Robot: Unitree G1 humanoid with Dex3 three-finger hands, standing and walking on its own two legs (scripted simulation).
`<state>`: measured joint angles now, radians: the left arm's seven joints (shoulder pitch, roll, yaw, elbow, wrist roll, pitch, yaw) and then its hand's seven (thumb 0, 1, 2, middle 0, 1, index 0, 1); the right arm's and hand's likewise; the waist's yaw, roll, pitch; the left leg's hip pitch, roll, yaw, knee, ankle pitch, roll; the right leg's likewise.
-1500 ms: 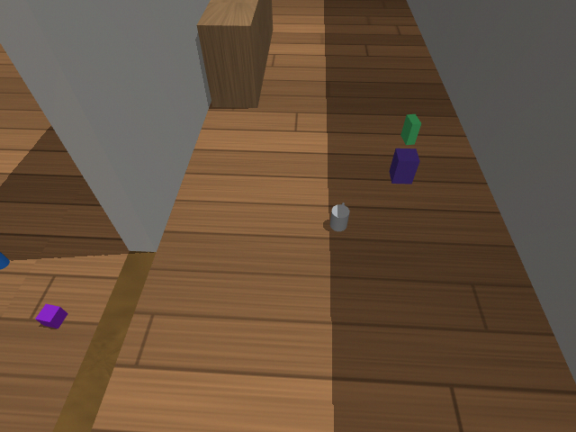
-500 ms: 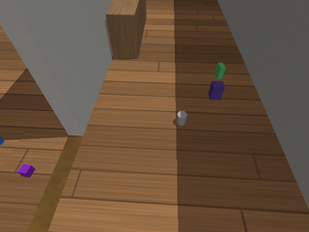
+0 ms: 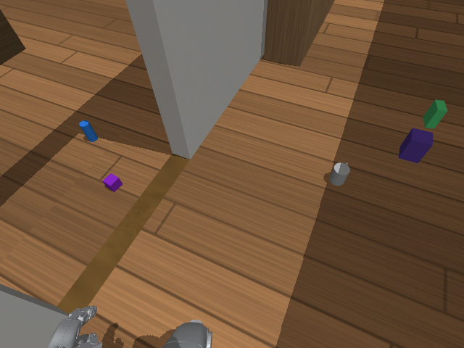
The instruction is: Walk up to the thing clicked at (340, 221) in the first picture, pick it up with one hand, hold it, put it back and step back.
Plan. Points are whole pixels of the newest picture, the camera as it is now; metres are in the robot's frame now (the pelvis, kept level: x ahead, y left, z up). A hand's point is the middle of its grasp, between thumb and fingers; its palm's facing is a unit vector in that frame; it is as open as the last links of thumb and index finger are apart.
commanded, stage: walk up
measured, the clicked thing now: (340, 172) +0.96 -0.54 -0.73
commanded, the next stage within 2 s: none
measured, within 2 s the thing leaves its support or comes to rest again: neither
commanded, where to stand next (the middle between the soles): +0.08 +0.06 m, yaw +87 degrees
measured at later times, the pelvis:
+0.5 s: pelvis +0.04 -0.03 -0.02, yaw +29 degrees
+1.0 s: pelvis +0.04 -0.02 -0.03, yaw +55 degrees
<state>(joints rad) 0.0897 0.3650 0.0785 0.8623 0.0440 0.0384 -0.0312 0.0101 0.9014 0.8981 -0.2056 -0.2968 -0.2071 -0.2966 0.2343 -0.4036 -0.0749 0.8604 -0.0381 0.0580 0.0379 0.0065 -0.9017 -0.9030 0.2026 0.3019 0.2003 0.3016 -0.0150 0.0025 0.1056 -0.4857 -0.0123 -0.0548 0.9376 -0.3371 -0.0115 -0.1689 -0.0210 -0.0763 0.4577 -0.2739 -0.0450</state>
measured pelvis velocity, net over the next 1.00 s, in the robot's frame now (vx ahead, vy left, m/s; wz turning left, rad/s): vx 0.04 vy -0.02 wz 0.96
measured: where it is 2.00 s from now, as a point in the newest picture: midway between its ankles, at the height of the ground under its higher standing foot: outside the picture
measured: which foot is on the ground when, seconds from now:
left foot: up 0.00-0.18, down 0.20-0.50, up 0.52-0.88, down 0.90-1.00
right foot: down 0.00-0.22, up 0.24-0.48, down 0.50-0.92, up 0.94-1.00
